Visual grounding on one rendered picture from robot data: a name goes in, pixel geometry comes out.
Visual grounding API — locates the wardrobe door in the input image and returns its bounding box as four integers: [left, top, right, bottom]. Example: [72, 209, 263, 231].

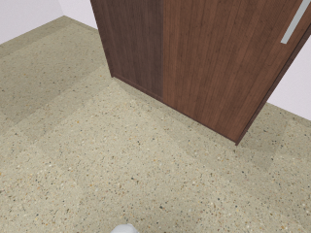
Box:
[162, 0, 311, 141]
[96, 0, 164, 97]

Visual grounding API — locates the handle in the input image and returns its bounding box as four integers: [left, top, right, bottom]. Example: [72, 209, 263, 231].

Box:
[281, 0, 311, 44]

